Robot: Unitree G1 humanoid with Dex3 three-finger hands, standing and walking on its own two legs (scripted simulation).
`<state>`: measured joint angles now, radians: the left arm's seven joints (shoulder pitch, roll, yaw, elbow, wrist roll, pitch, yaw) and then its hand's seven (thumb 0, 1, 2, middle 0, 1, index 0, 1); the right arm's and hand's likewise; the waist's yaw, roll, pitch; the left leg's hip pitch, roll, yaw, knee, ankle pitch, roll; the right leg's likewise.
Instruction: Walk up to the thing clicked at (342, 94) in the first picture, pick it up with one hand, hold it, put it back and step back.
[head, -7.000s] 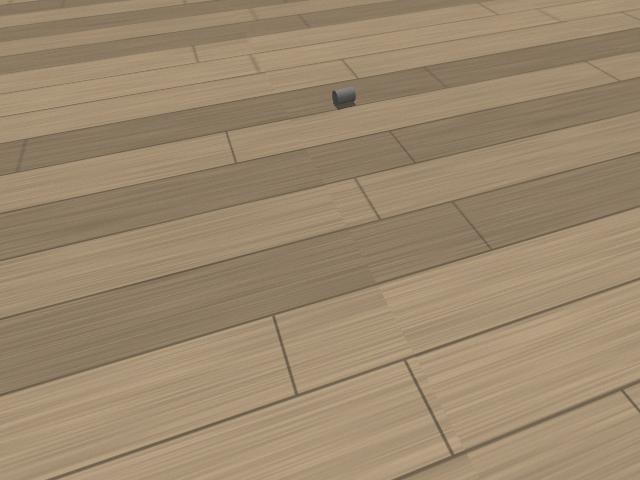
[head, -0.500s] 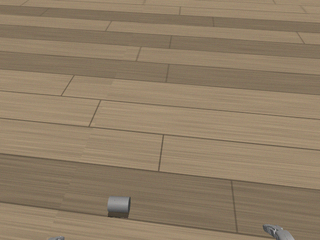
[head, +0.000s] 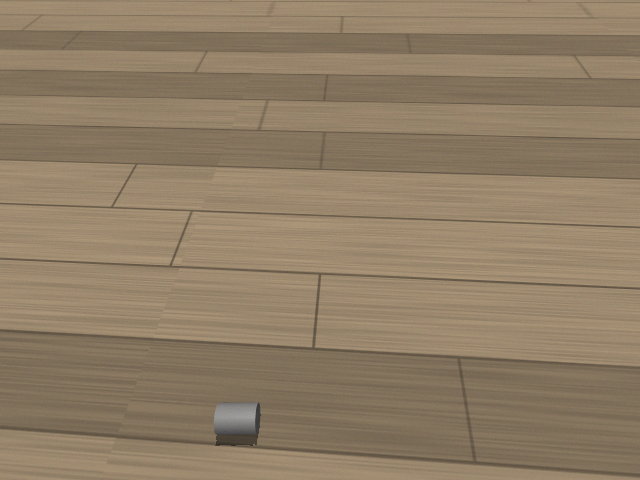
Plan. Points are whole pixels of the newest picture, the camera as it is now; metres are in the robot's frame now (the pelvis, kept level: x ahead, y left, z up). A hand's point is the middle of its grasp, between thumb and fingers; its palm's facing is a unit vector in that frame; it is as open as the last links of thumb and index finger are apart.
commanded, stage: walk up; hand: left
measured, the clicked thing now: (237, 418) +0.41 +0.27 -0.74
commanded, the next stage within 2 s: none
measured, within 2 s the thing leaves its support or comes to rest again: neither
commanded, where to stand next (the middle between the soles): +0.03 +0.02 m, yaw +1 degrees
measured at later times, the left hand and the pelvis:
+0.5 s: hand out of the picture +0.07 +0.32 -0.16, palm faces -0.05 -0.88 -0.48, open 7.4 cm; pelvis -0.04 +0.04 -0.02, yaw +1 degrees
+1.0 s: hand out of the picture +0.08 +0.27 -0.18, palm faces -0.12 -0.93 -0.34, open 7.4 cm; pelvis -0.02 +0.00 -0.03, yaw -4 degrees
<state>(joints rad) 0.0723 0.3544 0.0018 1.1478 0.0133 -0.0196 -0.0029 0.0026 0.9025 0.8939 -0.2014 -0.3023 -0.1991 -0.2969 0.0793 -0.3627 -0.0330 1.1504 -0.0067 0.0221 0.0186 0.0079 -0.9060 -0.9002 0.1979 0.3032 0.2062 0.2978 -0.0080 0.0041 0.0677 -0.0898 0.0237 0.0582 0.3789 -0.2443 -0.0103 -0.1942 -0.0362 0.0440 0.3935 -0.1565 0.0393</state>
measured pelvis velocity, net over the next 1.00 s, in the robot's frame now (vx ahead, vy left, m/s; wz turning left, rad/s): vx -0.02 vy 0.00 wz -0.07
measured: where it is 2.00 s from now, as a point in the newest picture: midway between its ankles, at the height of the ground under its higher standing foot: outside the picture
